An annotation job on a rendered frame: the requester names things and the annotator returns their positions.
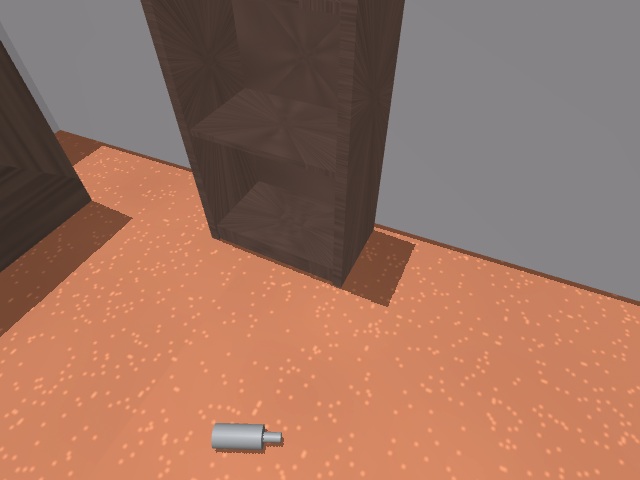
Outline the bottle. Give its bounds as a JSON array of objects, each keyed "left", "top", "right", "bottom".
[{"left": 211, "top": 423, "right": 282, "bottom": 450}]

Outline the bookshelf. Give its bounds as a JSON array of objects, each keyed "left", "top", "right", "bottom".
[{"left": 140, "top": 0, "right": 405, "bottom": 288}]

